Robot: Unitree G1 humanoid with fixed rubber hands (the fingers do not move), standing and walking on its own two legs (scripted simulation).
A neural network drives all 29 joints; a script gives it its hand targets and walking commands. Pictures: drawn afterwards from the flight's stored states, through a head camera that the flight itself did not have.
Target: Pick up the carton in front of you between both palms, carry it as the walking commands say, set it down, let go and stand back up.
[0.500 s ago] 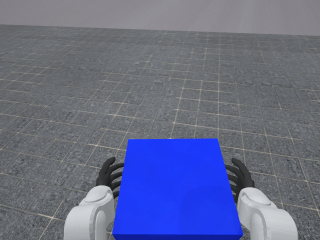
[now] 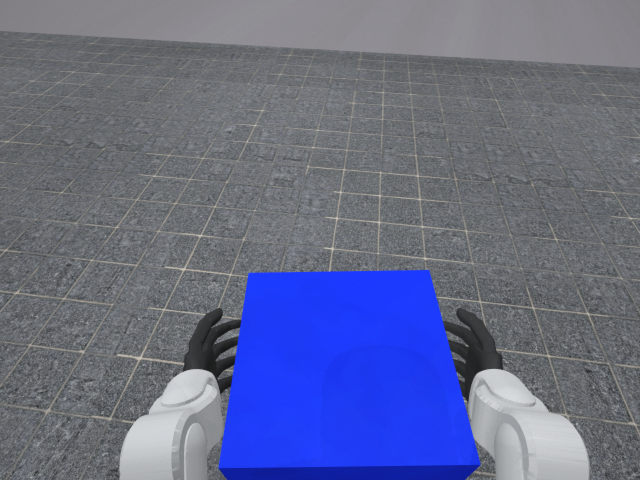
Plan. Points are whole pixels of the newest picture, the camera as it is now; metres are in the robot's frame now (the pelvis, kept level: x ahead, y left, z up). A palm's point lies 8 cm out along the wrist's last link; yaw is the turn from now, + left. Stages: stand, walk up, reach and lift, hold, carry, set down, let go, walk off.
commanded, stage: carry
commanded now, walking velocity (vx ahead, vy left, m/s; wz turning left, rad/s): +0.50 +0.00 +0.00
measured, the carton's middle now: (340, 400) +0.23 +0.00 +0.00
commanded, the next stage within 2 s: none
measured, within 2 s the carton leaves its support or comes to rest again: neither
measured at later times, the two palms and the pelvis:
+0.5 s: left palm (255, 181) +0.56 +0.13 +0.09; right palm (435, 182) +0.57 -0.17 +0.08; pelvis +0.33 -0.03 +0.00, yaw +3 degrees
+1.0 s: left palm (253, 128) +0.70 +0.16 +0.10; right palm (411, 127) +0.71 -0.14 +0.11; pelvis +0.48 -0.01 +0.01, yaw +2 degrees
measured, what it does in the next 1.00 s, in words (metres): walks ahead: right foot, then left foot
